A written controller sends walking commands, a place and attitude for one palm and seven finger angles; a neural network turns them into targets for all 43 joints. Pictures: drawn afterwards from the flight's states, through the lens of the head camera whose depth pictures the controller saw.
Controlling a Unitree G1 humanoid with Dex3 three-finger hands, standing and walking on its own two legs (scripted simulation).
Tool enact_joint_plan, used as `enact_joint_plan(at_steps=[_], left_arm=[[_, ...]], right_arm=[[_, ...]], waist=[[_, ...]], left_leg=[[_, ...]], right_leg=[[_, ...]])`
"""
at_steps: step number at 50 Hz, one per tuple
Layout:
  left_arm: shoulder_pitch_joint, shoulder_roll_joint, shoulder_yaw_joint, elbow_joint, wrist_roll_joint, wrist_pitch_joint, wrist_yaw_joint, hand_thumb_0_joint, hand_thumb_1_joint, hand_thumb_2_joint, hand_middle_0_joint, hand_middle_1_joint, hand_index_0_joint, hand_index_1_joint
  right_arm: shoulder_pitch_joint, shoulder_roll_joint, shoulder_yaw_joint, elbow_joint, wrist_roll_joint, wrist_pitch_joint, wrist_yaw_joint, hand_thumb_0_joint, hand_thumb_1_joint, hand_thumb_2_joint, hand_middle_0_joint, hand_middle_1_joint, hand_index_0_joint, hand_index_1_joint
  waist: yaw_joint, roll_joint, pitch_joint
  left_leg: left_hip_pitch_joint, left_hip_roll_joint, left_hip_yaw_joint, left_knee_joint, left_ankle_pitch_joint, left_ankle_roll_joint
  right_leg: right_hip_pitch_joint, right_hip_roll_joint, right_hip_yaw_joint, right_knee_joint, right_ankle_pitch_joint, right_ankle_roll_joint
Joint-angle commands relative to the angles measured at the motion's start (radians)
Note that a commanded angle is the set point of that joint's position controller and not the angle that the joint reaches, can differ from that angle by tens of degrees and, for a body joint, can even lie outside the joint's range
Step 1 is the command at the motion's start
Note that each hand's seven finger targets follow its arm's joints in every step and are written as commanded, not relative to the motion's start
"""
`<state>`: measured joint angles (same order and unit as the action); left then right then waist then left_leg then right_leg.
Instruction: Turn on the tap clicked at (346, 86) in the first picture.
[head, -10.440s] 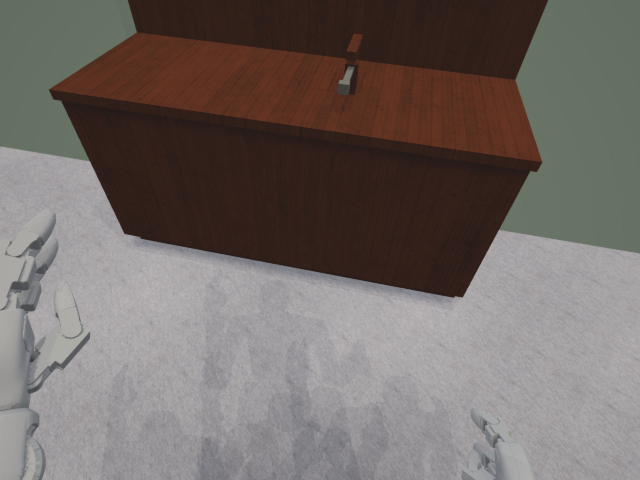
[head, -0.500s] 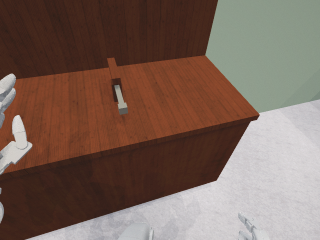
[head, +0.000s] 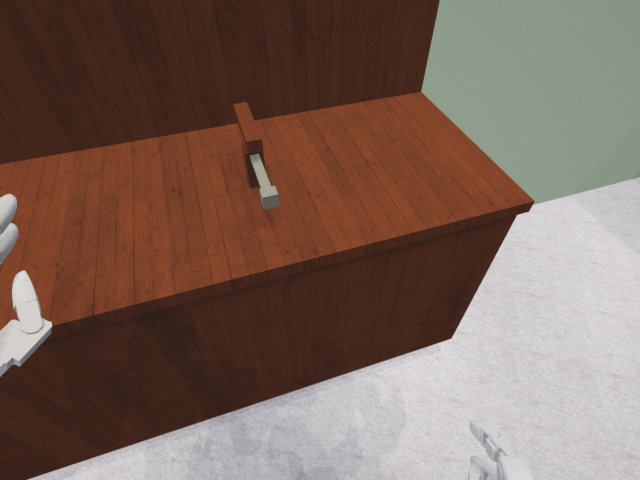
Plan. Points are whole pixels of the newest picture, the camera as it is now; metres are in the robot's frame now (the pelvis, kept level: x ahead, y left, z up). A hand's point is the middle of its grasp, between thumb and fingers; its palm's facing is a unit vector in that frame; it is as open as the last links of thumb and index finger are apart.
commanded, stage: come to a stop and stand still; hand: left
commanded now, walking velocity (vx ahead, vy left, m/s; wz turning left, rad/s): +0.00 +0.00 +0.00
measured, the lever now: (269, 197) +0.55 +0.14 +0.02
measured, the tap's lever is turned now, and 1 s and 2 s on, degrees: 0 0 0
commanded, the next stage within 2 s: look again from close up in 0.74 s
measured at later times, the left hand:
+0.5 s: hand (18, 378) +0.17 +0.28 +0.14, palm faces +0.45 -0.80 -0.40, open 7.4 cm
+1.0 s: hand (37, 343) +0.20 +0.29 +0.14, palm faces +0.43 -0.84 -0.34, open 7.4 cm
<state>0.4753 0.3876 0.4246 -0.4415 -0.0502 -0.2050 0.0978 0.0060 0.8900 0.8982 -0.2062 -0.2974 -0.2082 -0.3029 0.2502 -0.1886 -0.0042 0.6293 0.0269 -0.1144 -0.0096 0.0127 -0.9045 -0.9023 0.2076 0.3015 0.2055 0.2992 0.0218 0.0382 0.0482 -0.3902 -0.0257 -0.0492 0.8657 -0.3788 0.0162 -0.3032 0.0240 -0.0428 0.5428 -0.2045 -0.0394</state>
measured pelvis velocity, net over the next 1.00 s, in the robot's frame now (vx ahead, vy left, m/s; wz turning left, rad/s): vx -0.01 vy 0.03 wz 0.04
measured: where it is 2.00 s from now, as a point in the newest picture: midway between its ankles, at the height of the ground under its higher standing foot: outside the picture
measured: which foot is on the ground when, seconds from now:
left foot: up 0.00-0.06, down 0.08-1.00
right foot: down 0.00-1.00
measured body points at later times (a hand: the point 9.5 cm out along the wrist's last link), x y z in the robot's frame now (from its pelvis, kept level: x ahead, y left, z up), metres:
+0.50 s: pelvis -0.03 +0.01 +0.01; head -0.01 +0.01 +0.46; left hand +0.14 +0.32 +0.17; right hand +0.13 -0.22 -0.09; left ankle -0.02 +0.14 -0.72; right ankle +0.02 -0.08 -0.73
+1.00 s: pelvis -0.01 +0.03 +0.01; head +0.02 +0.04 +0.46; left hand +0.17 +0.33 +0.16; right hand +0.17 -0.18 -0.08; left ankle -0.02 +0.14 -0.73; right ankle +0.02 -0.08 -0.73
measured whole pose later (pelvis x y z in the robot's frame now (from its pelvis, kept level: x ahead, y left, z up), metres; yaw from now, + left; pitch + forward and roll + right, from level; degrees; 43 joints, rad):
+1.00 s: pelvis -0.01 +0.03 +0.01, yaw +2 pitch +0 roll -1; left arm 0.43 0.31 0.30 -0.41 -0.04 -0.13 0.14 0.01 0.89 0.90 -0.21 -0.30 -0.21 -0.30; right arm 0.21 -0.19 0.03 0.61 0.01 -0.12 -0.04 0.01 -0.90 -0.90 0.21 0.30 0.21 0.30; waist 0.03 -0.01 0.06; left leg -0.20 0.00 0.00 0.46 -0.25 0.01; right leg -0.23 0.01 -0.01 0.42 -0.19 0.00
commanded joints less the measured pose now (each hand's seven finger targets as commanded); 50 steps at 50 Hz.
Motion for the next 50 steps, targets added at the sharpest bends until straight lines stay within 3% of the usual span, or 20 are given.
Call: enact_joint_plan(at_steps=[1,3,4,5,6,7,8,10,14,16,17,18,21,24,27,30,34,38,42,50], left_arm=[[-0.253,0.132,0.002,-0.225,0.015,-0.025,0.031,0.0,0.9,0.9,-0.2,-0.3,-0.2,-0.3],[-0.318,0.175,0.007,-0.363,0.024,-0.04,0.05,0.0,0.9,0.9,-0.2,-0.3,-0.2,-0.3],[-0.311,0.168,0.008,-0.387,0.022,-0.048,0.056,0.0,0.9,0.9,-0.2,-0.3,-0.2,-0.3],[-0.315,0.173,0.015,-0.445,0.022,-0.05,0.064,0.0,0.9,0.9,-0.2,-0.3,-0.2,-0.3],[-0.286,0.197,0.04,-0.458,0.035,-0.049,0.068,0.0,0.9,0.9,-0.2,-0.3,-0.2,-0.3],[-0.294,0.229,0.06,-0.51,0.023,-0.061,0.066,0.0,0.9,0.9,-0.2,-0.3,-0.2,-0.3],[-0.258,0.279,0.132,-0.516,0.029,-0.075,0.063,0.0,0.9,0.9,-0.2,-0.3,-0.2,-0.3],[-0.135,0.202,0.111,-0.419,0.027,-0.069,0.061,0.0,0.9,0.9,-0.2,-0.3,-0.2,-0.3],[0.053,0.141,0.112,-0.199,0.003,-0.057,0.034,0.0,0.9,0.9,-0.2,-0.3,-0.2,-0.3],[0.0,0.16,0.116,-0.11,-0.003,-0.057,0.032,0.0,0.9,0.9,-0.2,-0.3,-0.2,-0.3],[-0.007,0.123,0.089,-0.065,-0.013,-0.04,0.026,0.0,0.9,0.9,-0.2,-0.3,-0.2,-0.3],[0.013,0.091,0.047,-0.033,-0.022,-0.016,0.02,0.0,0.9,0.9,-0.2,-0.3,-0.2,-0.3],[-0.059,0.113,0.03,-0.083,-0.013,-0.011,0.029,0.0,0.9,0.9,-0.2,-0.3,-0.2,-0.3],[-0.203,0.14,0.009,-0.253,0.005,-0.033,0.047,0.0,0.9,0.9,-0.2,-0.3,-0.2,-0.3],[-0.246,0.16,0.001,-0.442,0.017,-0.053,0.069,0.0,0.9,0.9,-0.2,-0.3,-0.2,-0.3],[-0.188,0.188,0.046,-0.459,0.026,-0.055,0.078,0.0,0.9,0.9,-0.2,-0.3,-0.2,-0.3],[-0.106,0.151,0.063,-0.295,0.021,-0.056,0.077,0.0,0.9,0.9,-0.2,-0.3,-0.2,-0.3],[-0.003,0.066,0.018,-0.081,-0.004,-0.029,0.051,0.0,0.9,0.9,-0.2,-0.3,-0.2,-0.3],[-0.092,0.081,-0.014,-0.094,-0.001,-0.015,0.045,0.0,0.9,0.9,-0.2,-0.3,-0.2,-0.3],[-0.173,0.173,0.033,-0.364,0.006,-0.035,0.075,0.0,0.9,0.9,-0.2,-0.3,-0.2,-0.3]], right_arm=[[-0.12,-0.106,-0.029,-0.146,-0.017,-0.066,-0.033,0.0,-0.9,-0.9,0.2,0.3,0.2,0.3],[-0.126,-0.107,-0.023,-0.143,-0.025,-0.088,-0.056,0.0,-0.9,-0.9,0.2,0.3,0.2,0.3],[-0.102,-0.106,-0.025,-0.141,-0.027,-0.103,-0.057,0.0,-0.9,-0.9,0.2,0.3,0.2,0.3],[-0.112,-0.126,-0.036,-0.159,-0.026,-0.116,-0.055,0.0,-0.9,-0.9,0.2,0.3,0.2,0.3],[-0.11,-0.117,-0.043,-0.159,-0.025,-0.122,-0.049,0.0,-0.9,-0.9,0.2,0.3,0.2,0.3],[-0.13,-0.079,-0.029,-0.146,-0.033,-0.129,-0.041,0.0,-0.9,-0.9,0.2,0.3,0.2,0.3],[-0.121,-0.078,-0.034,-0.132,-0.038,-0.142,-0.035,0.0,-0.9,-0.9,0.2,0.3,0.2,0.3],[-0.102,-0.118,-0.056,-0.137,-0.018,-0.135,-0.009,0.0,-0.9,-0.9,0.2,0.3,0.2,0.3],[-0.06,-0.113,-0.051,-0.164,0.002,-0.096,0.005,0.0,-0.9,-0.9,0.2,0.3,0.2,0.3],[-0.06,-0.114,-0.047,-0.163,0.002,-0.08,-0.004,0.0,-0.9,-0.9,0.2,0.3,0.2,0.3],[-0.046,-0.124,-0.062,-0.161,0.015,-0.077,-0.012,0.0,-0.9,-0.9,0.2,0.3,0.2,0.3],[-0.052,-0.132,-0.074,-0.169,0.023,-0.065,-0.013,0.0,-0.9,-0.9,0.2,0.3,0.2,0.3],[-0.093,-0.105,-0.034,-0.157,0.0,-0.055,-0.021,0.0,-0.9,-0.9,0.2,0.3,0.2,0.3],[-0.123,-0.097,-0.02,-0.154,-0.019,-0.074,-0.047,0.0,-0.9,-0.9,0.2,0.3,0.2,0.3],[-0.126,-0.133,-0.042,-0.178,-0.023,-0.103,-0.053,0.0,-0.9,-0.9,0.2,0.3,0.2,0.3],[-0.147,-0.107,-0.022,-0.175,-0.017,-0.109,-0.045,0.0,-0.9,-0.9,0.2,0.3,0.2,0.3],[-0.108,-0.113,-0.035,-0.169,-0.012,-0.106,-0.026,0.0,-0.9,-0.9,0.2,0.3,0.2,0.3],[-0.076,-0.123,-0.04,-0.169,-0.011,-0.08,-0.023,0.0,-0.9,-0.9,0.2,0.3,0.2,0.3],[-0.101,-0.122,-0.024,-0.172,-0.011,-0.061,-0.031,0.0,-0.9,-0.9,0.2,0.3,0.2,0.3],[-0.138,-0.111,-0.015,-0.189,-0.018,-0.069,-0.045,0.0,-0.9,-0.9,0.2,0.3,0.2,0.3]], waist=[[-0.035,-0.186,-0.088],[-0.031,-0.009,-0.095],[-0.027,0.081,-0.109],[-0.013,0.242,-0.12],[-0.009,0.296,-0.125],[-0.036,0.402,-0.062],[-0.026,0.355,-0.034],[-0.013,0.208,-0.084],[-0.015,0.06,-0.149],[-0.029,-0.148,-0.111],[-0.026,-0.284,-0.091],[-0.018,-0.338,-0.047],[-0.029,-0.233,-0.056],[-0.025,-0.114,-0.119],[0.002,0.085,-0.154],[0.01,0.278,-0.082],[0.001,0.094,-0.095],[-0.019,-0.071,-0.055],[-0.02,-0.105,-0.066],[0.006,0.086,-0.204]], left_leg=[[0.16,0.044,-0.004,-0.198,0.01,0.014],[0.261,0.003,0.058,-0.443,0.076,0.018],[0.285,0.044,0.019,-0.53,0.119,0.032],[0.3,0.167,-0.147,-0.58,0.203,0.085],[0.261,0.228,-0.202,-0.571,0.311,0.124],[0.172,0.263,-0.374,-0.627,0.3,0.141],[0.159,0.281,-0.368,-0.619,0.338,0.154],[0.164,0.224,-0.201,-0.5,0.43,0.131],[0.101,0.137,-0.101,-0.34,0.221,0.053],[-0.039,0.072,-0.045,-0.203,0.007,0.022],[-0.045,0.013,0.0,-0.105,-0.044,0.001],[-0.052,0.011,-0.018,-0.011,-0.028,-0.005],[0.023,0.047,-0.008,-0.108,0.016,0.0],[0.201,0.012,0.061,-0.434,0.097,0.009],[0.32,0.145,-0.085,-0.513,0.234,0.062],[0.133,0.203,-0.167,-0.608,0.128,0.071],[0.067,0.119,-0.058,-0.507,0.09,0.028],[0.095,0.071,-0.028,-0.448,0.043,0.007],[0.131,0.088,-0.039,-0.476,0.076,0.014],[0.247,0.113,-0.035,-0.49,0.418,0.007]], right_leg=[[-0.15,-0.255,0.233,-0.16,-0.264,-0.108],[-0.116,-0.166,0.153,-0.057,-0.282,-0.051],[-0.075,-0.11,0.11,0.061,-0.229,-0.024],[-0.112,-0.023,0.053,0.211,-0.237,0.014],[-0.12,0.016,0.017,0.343,-0.304,0.034],[-0.147,-0.006,0.07,0.395,-0.322,0.036],[-0.149,-0.006,0.102,0.413,-0.27,0.034],[-0.02,-0.023,0.086,0.191,-0.191,0.023],[0.23,-0.024,0.019,-0.201,0.061,0.026],[0.252,-0.155,0.183,-0.245,0.059,-0.034],[0.147,-0.248,0.35,-0.287,-0.094,-0.089],[0.07,-0.306,0.426,-0.335,-0.208,-0.114],[-0.008,-0.276,0.325,-0.275,-0.184,-0.13],[0.031,-0.179,0.197,-0.196,-0.172,-0.05],[0.013,-0.08,0.142,-0.074,-0.112,0.003],[0.102,-0.035,0.046,0.004,-0.103,0.037],[0.228,-0.055,0.079,-0.137,0.01,0.021],[0.103,-0.101,0.186,-0.241,-0.111,-0.006],[0.075,-0.089,0.168,-0.248,-0.1,0.014],[0.215,-0.074,0.073,-0.116,0.218,0.024]])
